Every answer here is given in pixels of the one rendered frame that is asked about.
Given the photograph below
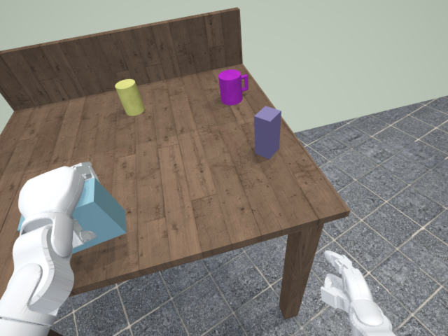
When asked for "right robot forearm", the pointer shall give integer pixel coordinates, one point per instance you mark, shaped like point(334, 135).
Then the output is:
point(367, 319)

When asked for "left robot forearm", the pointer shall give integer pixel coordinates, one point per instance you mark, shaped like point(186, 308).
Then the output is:
point(42, 279)

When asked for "left robot hand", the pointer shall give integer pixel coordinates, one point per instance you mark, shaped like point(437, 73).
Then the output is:
point(58, 191)

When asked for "table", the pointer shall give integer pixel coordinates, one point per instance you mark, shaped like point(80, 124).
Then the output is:
point(185, 170)

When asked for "right robot hand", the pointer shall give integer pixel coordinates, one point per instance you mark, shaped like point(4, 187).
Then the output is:
point(340, 292)

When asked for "sponge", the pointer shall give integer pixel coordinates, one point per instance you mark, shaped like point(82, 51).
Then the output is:
point(98, 212)

